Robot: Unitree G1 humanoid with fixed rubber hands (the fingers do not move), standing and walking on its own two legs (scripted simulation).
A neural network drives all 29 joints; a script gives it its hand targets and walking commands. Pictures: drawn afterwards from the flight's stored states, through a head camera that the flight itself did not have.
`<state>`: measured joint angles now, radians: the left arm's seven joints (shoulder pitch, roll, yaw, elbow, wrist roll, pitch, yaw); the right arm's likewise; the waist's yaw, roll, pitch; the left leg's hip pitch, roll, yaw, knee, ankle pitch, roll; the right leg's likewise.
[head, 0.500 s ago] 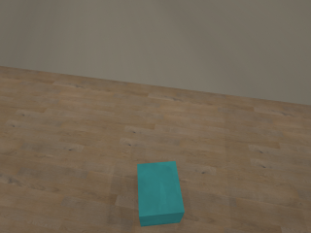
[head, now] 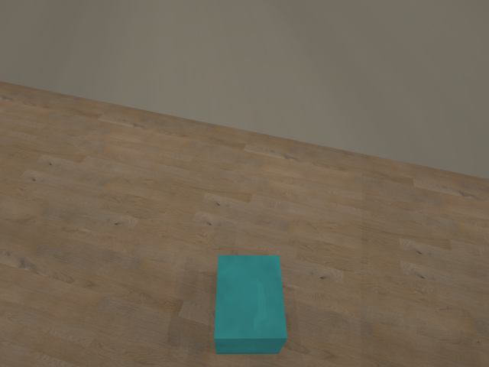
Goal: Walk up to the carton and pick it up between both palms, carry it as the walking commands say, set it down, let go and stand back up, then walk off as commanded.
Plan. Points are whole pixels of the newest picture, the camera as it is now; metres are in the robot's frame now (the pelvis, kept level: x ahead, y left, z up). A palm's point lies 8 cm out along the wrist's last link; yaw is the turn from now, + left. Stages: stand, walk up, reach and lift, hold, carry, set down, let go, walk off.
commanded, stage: walk up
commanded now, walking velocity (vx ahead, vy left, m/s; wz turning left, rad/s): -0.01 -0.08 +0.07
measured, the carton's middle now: (248, 304) +0.44 -0.02 -0.66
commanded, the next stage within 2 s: stand in 1.34 s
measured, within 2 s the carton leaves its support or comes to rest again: neither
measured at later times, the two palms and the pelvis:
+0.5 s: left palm out of the picture -0.05 +0.22 -0.15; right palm out of the picture +0.01 -0.22 -0.14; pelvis +0.00 +0.00 +0.00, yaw +2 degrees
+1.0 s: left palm out of the picture -0.05 +0.23 -0.15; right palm out of the picture +0.02 -0.21 -0.14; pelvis +0.00 +0.00 +0.00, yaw +3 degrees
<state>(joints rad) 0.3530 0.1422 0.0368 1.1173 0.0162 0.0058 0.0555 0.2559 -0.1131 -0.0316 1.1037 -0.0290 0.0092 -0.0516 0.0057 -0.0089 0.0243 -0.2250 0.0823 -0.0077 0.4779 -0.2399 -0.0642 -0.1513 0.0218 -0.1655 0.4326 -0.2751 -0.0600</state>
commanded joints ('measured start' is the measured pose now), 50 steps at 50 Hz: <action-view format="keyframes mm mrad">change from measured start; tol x2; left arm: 1 101 82 15 -8 2 2 1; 50 115 106 26 -44 4 7 -5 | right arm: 1 67 -72 -9 -16 0 -2 -3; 50 74 -90 -3 -51 -1 0 3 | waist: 1 -1 41 31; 16 -1 14 54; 50 1 27 54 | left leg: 1 -50 71 -20 -54 221 48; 5 -75 63 -19 -53 175 48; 14 -93 46 -5 -35 140 47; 50 -108 49 -17 -30 183 55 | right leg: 1 16 -144 100 -82 163 18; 7 13 -149 99 -95 100 15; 16 7 -164 104 -119 64 7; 50 37 -171 62 -102 72 10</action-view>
